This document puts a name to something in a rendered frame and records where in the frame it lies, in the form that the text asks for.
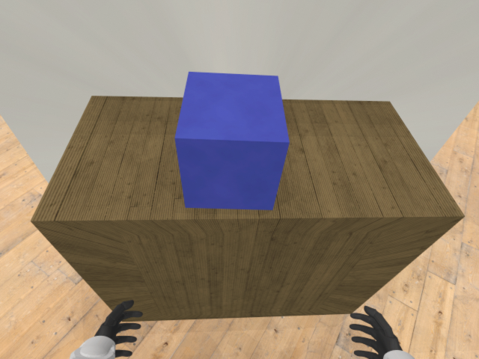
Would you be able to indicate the robot right hand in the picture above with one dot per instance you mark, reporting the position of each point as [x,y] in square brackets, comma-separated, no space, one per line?
[381,331]

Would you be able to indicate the robot left hand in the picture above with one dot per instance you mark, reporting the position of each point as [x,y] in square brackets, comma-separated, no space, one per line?
[112,326]

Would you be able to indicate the left robot forearm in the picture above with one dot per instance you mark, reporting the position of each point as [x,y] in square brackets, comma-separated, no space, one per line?
[98,347]

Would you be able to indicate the pedestal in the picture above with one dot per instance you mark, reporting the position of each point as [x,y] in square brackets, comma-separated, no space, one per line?
[357,202]

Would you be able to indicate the carton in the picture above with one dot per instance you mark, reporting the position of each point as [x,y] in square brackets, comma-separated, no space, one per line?
[231,141]

